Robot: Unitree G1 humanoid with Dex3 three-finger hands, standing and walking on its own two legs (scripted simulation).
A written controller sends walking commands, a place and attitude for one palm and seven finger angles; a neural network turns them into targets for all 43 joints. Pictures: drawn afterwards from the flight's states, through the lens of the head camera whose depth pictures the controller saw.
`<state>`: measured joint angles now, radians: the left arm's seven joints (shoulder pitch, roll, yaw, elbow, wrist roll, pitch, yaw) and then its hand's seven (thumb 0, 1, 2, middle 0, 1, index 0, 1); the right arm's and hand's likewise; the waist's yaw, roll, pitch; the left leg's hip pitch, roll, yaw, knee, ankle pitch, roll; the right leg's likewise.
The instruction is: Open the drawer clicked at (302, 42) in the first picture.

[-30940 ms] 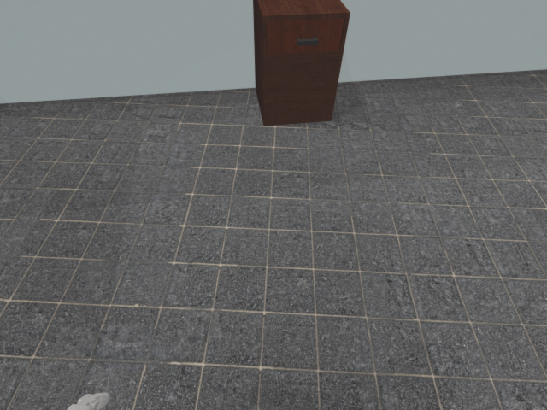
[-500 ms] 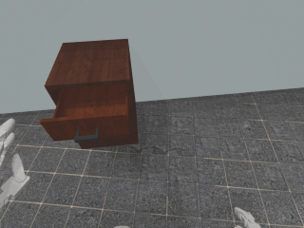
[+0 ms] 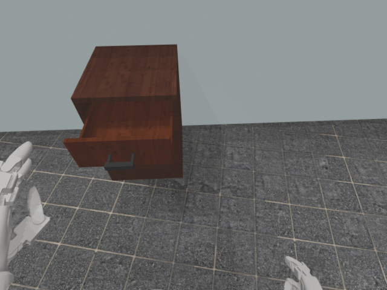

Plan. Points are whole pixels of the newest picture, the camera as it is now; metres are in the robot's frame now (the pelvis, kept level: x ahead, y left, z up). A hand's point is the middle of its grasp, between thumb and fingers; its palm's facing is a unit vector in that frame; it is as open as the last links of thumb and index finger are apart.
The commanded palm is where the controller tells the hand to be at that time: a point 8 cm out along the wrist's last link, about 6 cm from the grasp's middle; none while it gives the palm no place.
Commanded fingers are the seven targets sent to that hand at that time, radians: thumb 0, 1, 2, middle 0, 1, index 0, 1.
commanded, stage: let the arm hang, fingers relaxed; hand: left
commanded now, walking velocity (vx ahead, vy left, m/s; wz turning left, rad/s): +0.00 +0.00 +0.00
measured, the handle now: (120, 161) +0.58 +0.31 -0.24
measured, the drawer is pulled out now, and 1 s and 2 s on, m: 0.22 0.22 0.22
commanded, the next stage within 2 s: look to check the result in 1.08 s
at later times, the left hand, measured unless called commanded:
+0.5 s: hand out of the picture +0.02 +0.21 -0.17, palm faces +0.07 -0.98 -0.21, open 7.1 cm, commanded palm none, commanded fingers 0.00 0.90 0.90 -0.20 -0.30 -0.20 -0.30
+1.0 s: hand out of the picture +0.02 +0.21 -0.17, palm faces +0.03 -0.99 -0.15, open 7.3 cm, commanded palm none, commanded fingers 0.00 0.90 0.90 -0.20 -0.30 -0.20 -0.30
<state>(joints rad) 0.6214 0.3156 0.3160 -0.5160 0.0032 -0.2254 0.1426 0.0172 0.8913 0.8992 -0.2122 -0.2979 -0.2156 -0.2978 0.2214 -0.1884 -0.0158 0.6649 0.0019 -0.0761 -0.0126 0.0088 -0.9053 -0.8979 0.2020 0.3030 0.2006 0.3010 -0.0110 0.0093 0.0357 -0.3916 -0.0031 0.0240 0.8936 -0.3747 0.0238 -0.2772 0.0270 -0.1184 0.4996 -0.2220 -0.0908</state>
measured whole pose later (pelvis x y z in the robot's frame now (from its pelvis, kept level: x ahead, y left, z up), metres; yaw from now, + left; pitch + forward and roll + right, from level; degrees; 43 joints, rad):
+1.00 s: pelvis +0.03 +0.06 +0.01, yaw -1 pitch -2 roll -1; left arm 0.31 0.10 0.01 1.14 0.01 0.01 0.05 0.01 0.92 0.90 -0.20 -0.30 -0.20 -0.30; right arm 0.37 -0.08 0.02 1.14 -0.01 -0.01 -0.06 0.00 -0.91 -0.90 0.20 0.30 0.20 0.30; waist -0.01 0.00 0.04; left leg -0.09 -0.04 0.10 0.40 -0.28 0.08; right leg -0.15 -0.02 -0.07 0.41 -0.22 0.00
